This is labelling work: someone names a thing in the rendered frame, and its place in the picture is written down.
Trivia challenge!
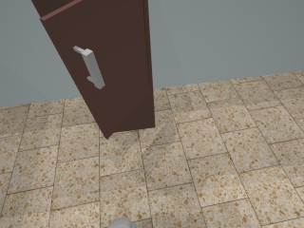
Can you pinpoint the cupboard door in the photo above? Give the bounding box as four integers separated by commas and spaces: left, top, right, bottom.
40, 0, 150, 139

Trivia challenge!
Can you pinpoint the left robot thigh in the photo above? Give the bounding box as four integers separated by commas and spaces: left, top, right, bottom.
106, 218, 136, 228

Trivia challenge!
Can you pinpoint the handle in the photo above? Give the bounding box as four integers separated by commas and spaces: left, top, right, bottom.
73, 46, 105, 89

